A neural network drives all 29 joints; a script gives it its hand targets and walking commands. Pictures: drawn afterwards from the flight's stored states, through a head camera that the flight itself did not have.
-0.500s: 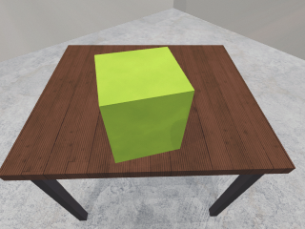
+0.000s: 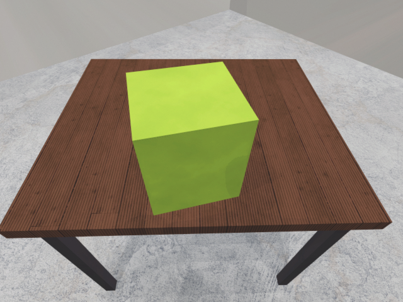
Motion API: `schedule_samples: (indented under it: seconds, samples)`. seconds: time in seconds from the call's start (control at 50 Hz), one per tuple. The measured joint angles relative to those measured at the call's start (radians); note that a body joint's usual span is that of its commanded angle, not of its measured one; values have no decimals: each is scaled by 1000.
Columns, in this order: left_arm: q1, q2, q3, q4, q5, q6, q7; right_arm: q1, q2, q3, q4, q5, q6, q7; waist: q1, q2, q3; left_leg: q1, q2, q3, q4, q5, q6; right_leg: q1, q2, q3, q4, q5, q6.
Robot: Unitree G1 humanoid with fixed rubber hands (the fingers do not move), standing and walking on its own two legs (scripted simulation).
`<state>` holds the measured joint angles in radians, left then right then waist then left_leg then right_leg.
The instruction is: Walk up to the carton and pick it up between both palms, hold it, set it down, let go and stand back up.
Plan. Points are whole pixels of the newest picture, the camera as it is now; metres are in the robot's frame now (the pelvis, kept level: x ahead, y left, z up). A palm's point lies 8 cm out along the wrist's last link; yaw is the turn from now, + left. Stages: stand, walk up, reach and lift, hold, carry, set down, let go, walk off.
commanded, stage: stand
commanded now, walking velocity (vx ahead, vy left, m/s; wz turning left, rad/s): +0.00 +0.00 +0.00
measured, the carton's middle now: (187, 139) +0.44 +0.03 +0.08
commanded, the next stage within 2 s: none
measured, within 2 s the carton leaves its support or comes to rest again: neither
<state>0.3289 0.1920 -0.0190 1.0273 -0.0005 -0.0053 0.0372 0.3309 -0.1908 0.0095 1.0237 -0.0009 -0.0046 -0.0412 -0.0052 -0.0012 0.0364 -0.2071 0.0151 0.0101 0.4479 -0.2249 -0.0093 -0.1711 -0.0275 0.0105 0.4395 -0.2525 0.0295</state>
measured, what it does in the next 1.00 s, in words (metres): stands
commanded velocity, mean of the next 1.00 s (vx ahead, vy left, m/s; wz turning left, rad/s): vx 0.00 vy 0.00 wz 0.00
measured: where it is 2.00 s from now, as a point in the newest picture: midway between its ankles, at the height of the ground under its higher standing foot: outside the picture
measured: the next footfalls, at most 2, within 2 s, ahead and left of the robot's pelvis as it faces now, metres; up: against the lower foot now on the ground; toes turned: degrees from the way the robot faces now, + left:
none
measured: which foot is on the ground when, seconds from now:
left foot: down 0.00-1.00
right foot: down 0.00-1.00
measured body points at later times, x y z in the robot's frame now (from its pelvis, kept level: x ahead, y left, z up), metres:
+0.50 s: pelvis +0.01 +0.00 +0.00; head +0.02 +0.00 +0.45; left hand +0.01 +0.24 -0.15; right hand +0.01 -0.24 -0.15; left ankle +0.01 +0.12 -0.74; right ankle -0.01 -0.14 -0.74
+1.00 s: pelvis +0.01 +0.00 +0.00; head +0.02 +0.00 +0.45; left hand +0.00 +0.23 -0.15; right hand +0.00 -0.24 -0.15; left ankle +0.01 +0.12 -0.74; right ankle -0.01 -0.14 -0.74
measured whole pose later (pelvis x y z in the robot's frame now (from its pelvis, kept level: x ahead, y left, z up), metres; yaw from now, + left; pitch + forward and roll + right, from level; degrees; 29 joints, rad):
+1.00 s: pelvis +0.01 +0.00 +0.00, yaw +1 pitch -1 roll +0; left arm 0.33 0.19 -0.01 1.06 0.00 -0.01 0.04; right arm 0.32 -0.18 0.01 1.06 0.00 -0.01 -0.05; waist 0.00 0.00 0.04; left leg -0.19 0.01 0.00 0.44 -0.23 -0.01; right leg -0.15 -0.03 0.00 0.43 -0.26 0.03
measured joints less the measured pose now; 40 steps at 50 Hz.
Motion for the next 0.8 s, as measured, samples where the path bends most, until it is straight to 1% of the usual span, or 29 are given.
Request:
schedule_samples:
  seconds: [0.42, 0.8]
  samples:
    - [-7, -5, 1, 10, 1, -4, 4, -14, 5, 2, 14, -1, -4, -5, 4, 2, 1, 10, 0, -3, 0, -8, -1, 12, 0, -3, -1, -9, -1]
    - [-6, -10, 2, 26, -1, -3, 5, -10, 8, 4, 25, 3, -4, -5, 0, 4, 9, 9, -1, -8, -11, 0, -2, 13, -1, -8, -12, -2, -1]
